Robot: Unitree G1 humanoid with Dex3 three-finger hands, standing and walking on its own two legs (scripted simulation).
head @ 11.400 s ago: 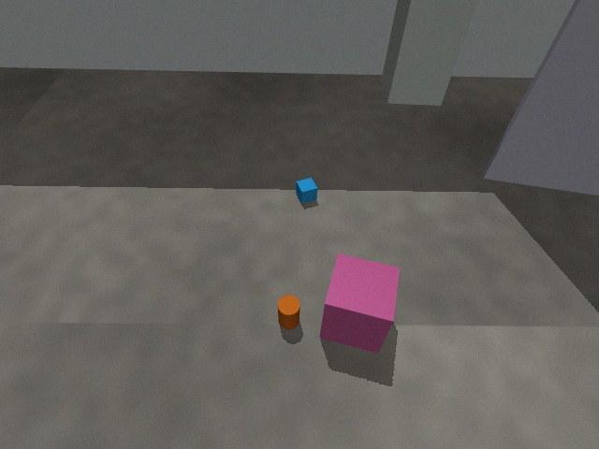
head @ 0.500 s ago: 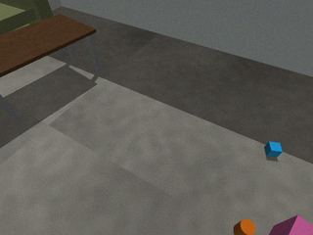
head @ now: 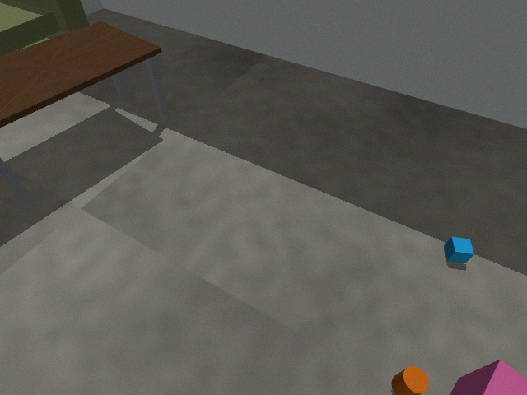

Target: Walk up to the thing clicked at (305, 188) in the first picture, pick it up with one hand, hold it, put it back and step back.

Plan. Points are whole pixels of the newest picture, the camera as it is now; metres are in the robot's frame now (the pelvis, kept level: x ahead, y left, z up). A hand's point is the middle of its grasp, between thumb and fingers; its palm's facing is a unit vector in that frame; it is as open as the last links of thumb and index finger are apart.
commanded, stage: stand
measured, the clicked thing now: (458, 249) +0.80 -0.87 -0.74
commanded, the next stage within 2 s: walk up in 0.18 s
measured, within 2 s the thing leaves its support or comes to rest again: neither
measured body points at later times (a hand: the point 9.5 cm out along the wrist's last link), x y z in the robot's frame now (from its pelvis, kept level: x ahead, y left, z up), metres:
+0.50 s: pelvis +0.07 -0.06 -0.03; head +0.07 -0.08 +0.42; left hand +0.14 +0.29 -0.11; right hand +0.09 -0.40 -0.16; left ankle -0.01 +0.11 -0.73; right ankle +0.11 -0.17 -0.75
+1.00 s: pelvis +0.31 -0.03 -0.03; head +0.35 -0.01 +0.42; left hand +0.32 +0.29 -0.16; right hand +0.43 -0.34 -0.12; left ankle +0.37 +0.09 -0.75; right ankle +0.16 -0.17 -0.67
